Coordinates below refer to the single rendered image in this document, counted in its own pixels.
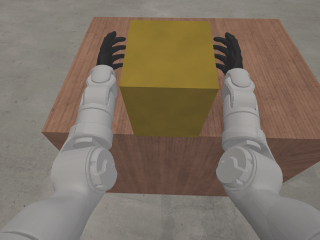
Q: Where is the carton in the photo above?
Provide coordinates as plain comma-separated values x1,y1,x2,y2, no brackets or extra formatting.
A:
119,20,219,138

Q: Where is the left robot forearm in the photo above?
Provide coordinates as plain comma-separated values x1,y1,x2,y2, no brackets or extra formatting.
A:
50,64,118,181

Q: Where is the robot left hand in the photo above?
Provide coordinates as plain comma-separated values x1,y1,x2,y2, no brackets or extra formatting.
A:
96,31,126,70

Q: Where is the robot left upper arm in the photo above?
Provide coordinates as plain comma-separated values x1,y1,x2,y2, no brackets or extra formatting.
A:
0,145,118,240

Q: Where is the right robot forearm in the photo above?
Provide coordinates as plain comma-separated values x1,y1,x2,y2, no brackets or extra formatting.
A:
221,68,276,162

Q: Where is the robot right upper arm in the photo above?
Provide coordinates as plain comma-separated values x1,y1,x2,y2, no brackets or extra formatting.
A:
216,146,320,240

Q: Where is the robot right hand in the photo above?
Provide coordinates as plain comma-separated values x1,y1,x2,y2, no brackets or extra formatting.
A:
213,32,243,76

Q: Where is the pedestal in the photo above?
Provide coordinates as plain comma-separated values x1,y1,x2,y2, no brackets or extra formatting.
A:
41,17,320,197

